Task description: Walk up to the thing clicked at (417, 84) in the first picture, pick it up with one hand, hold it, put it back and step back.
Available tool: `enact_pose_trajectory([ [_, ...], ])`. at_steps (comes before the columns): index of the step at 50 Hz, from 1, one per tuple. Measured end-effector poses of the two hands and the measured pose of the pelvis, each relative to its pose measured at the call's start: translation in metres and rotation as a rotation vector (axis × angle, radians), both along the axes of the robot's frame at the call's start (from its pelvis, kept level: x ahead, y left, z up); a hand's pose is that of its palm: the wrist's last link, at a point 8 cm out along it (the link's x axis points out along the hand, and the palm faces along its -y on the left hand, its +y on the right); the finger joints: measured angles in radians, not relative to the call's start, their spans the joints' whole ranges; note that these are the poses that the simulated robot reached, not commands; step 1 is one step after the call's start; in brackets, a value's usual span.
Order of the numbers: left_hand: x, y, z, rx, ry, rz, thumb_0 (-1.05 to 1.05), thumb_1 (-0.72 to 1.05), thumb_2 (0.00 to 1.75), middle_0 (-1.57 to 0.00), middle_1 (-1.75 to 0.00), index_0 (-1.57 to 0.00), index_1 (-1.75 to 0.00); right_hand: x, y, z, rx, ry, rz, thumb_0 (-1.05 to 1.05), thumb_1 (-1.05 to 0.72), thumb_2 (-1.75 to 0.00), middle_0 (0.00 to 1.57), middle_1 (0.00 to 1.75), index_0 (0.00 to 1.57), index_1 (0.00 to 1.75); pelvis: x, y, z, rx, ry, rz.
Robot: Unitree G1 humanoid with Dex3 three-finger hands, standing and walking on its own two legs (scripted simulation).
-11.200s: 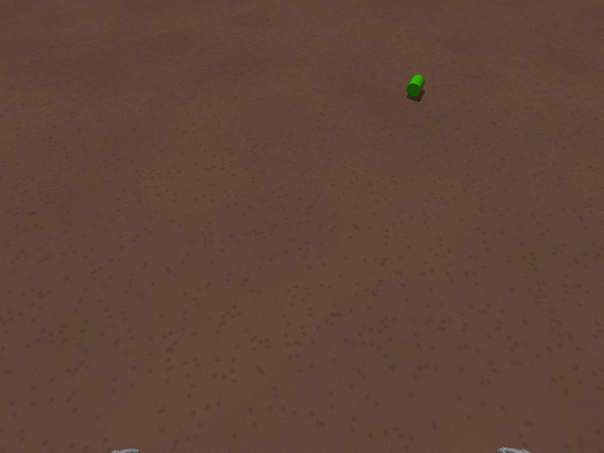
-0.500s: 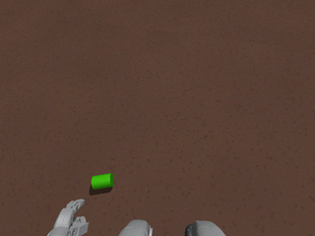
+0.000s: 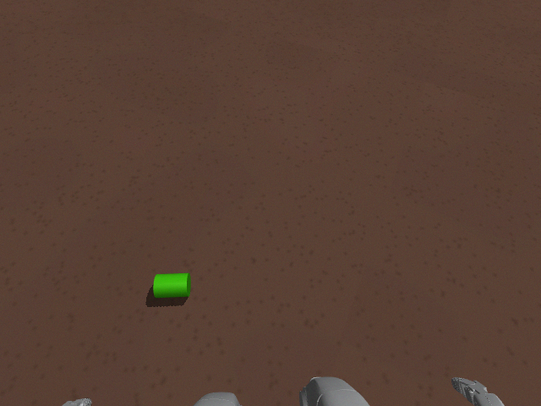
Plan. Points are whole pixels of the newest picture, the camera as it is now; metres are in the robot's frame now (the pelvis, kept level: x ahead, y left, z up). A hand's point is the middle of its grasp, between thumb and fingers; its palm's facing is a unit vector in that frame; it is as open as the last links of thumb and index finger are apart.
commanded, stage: walk up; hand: left
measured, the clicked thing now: (172, 285) +0.52 +0.35 -0.72
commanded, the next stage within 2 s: stand in 0.56 s
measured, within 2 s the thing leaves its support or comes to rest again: neither
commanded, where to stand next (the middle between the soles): +0.15 +0.02 m, yaw +0 degrees
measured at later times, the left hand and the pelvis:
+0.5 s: hand out of the picture +0.12 +0.21 -0.13, palm faces -0.05 -0.93 -0.36, open 7.4 cm; pelvis +0.01 -0.04 +0.00, yaw -1 degrees
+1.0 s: hand out of the picture +0.09 +0.24 -0.14, palm faces -0.04 -0.94 -0.33, open 7.4 cm; pelvis +0.01 -0.02 +0.02, yaw -1 degrees
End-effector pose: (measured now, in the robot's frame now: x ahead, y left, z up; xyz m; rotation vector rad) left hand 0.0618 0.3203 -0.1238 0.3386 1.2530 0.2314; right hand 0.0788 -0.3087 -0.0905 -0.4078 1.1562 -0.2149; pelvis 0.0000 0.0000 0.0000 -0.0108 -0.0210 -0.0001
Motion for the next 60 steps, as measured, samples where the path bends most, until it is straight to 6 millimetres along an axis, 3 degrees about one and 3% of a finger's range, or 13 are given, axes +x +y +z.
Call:
enact_pose_trajectory([
  [4, -0.004, -0.003, 0.009, 0.015, 0.012, -0.044, 0.01, 0.9, 0.89, -0.21, -0.3, -0.2, -0.3, 0.002, -0.002, -0.004, 0.036, -0.071, -0.008, 0.0, -0.9, -0.9, 0.21, 0.3, 0.2, 0.3, 0.003, -0.003, -0.001, 0.007, -0.02, -0.027],
  [14, 0.032, -0.042, 0.031, 0.046, -0.14, -0.098, 0.01, 0.9, 0.89, -0.21, -0.3, -0.2, -0.3, -0.018, -0.039, -0.027, 0.079, -0.015, -0.065, 0.01, -0.9, -0.9, 0.21, 0.3, 0.2, 0.3, 0.008, -0.037, -0.003, 0.006, -0.045, -0.026],
  [19, 0.042, -0.064, 0.039, 0.02, -0.161, -0.111, 0.01, 0.9, 0.89, -0.21, -0.3, -0.2, -0.3, -0.018, -0.044, -0.028, 0.097, 0.016, -0.059, 0.01, -0.9, -0.9, 0.2, 0.3, 0.2, 0.3, 0.007, -0.042, 0.005, 0.026, -0.037, -0.021],
  [23, 0.046, -0.071, 0.036, -0.003, -0.161, -0.107, 0.01, 0.9, 0.89, -0.21, -0.3, -0.2, -0.3, -0.02, -0.042, -0.028, 0.091, 0.041, -0.057, 0.01, -0.9, -0.9, 0.2, 0.3, 0.2, 0.3, 0.006, -0.041, 0.006, 0.026, -0.034, -0.018],
  [31, 0.054, -0.064, 0.016, -0.065, -0.147, -0.063, 0.01, 0.9, 0.89, -0.21, -0.3, -0.2, -0.3, -0.031, -0.028, -0.018, 0.051, 0.08, -0.064, 0.01, -0.9, -0.9, 0.2, 0.3, 0.2, 0.3, 0.005, -0.032, 0.005, 0.025, -0.034, -0.012],
  [36, 0.047, -0.061, 0.012, -0.091, -0.109, -0.065, 0.01, 0.9, 0.89, -0.21, -0.3, -0.2, -0.3, -0.022, -0.02, -0.008, 0.058, 0.067, -0.07, 0.01, -0.9, -0.9, 0.2, 0.3, 0.2, 0.3, 0.011, -0.027, 0.011, 0.013, -0.031, -0.019],
  [48, 0.03, -0.043, 0.021, -0.052, -0.046, -0.047, 0.01, 0.9, 0.89, -0.21, -0.3, -0.2, -0.3, 0.018, -0.004, -0.007, 0.093, -0.006, -0.041, 0.0, -0.9, -0.9, 0.2, 0.3, 0.2, 0.3, 0.014, -0.019, 0.017, 0.011, -0.028, -0.024],
  [60, 0.023, -0.04, 0.024, -0.027, 0.003, -0.038, 0.01, 0.9, 0.89, -0.21, -0.3, -0.2, -0.3, 0.016, -0.006, -0.013, 0.107, 0.043, -0.052, 0.0, -0.9, -0.9, 0.2, 0.3, 0.2, 0.3, 0.02, -0.02, 0.018, 0.014, -0.014, -0.027],
])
